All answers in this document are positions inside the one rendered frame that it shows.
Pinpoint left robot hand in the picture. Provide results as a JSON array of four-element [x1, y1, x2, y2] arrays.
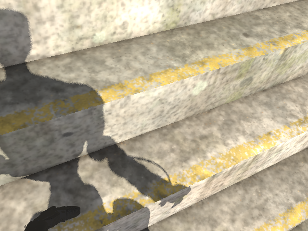
[[24, 206, 81, 231]]

